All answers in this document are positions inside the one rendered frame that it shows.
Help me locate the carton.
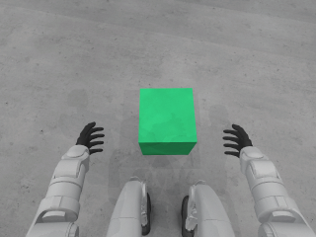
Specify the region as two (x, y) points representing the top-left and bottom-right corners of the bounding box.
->
(138, 88), (198, 155)

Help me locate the robot left hand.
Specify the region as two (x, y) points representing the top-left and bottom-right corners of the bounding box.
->
(75, 121), (105, 155)

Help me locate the robot left foot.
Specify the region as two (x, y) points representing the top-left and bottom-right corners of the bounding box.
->
(141, 193), (151, 236)

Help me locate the robot left thigh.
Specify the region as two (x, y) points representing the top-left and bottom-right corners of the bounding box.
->
(106, 181), (147, 237)

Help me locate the right robot forearm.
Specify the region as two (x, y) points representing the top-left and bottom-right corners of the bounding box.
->
(239, 146), (316, 237)

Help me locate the left robot upper arm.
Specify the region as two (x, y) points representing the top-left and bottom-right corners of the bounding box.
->
(28, 221), (79, 237)

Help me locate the left robot forearm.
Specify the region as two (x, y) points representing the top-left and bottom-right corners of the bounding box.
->
(26, 144), (90, 237)

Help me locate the right robot upper arm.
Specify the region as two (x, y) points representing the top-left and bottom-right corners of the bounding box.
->
(258, 221), (316, 237)

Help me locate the robot right hand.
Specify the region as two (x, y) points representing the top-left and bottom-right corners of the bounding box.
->
(222, 123), (253, 158)

